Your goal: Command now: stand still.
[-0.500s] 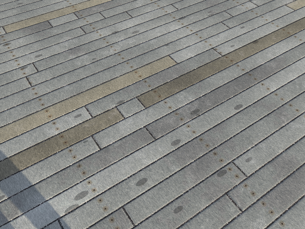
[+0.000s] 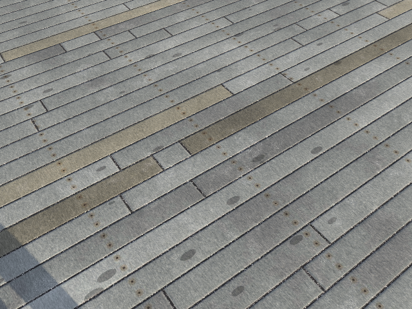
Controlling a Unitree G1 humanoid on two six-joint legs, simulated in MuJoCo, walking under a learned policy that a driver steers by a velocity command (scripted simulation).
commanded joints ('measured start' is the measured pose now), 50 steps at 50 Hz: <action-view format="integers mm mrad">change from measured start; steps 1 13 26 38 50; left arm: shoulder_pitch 2 22 141 -54 -294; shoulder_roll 121 111 206 115 95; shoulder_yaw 23 16 54 47 30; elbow -21 41 74 -55 -187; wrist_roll -1 -2 -33 -35 -37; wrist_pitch -8 -5 -27 -110 -90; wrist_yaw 3 8 14 -35 -70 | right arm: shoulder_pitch -5 10 -7 241 297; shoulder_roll -107 -97 -34 -58 -140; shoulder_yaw -21 -12 3 6 -16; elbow -22 75 97 157 156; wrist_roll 1 5 26 12 26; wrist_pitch -12 -12 -65 -131 -100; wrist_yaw -7 -14 4 46 6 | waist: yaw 4 3 28 -44 -27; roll -1 -6 -192 61 102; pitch -27 -16 109 62 87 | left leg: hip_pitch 28 29 -245 326 254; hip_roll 35 31 -12 275 264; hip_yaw -35 -21 76 -294 -28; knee -69 -77 236 -338 -351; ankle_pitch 190 186 -191 98 461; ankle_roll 15 10 48 192 155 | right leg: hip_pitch -34 -36 -85 -705 -376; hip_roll -33 -19 -264 -100 -18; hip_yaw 33 25 408 53 -37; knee -95 -106 -317 624 36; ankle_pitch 151 154 -588 36 278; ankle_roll -18 -21 -220 -89 -80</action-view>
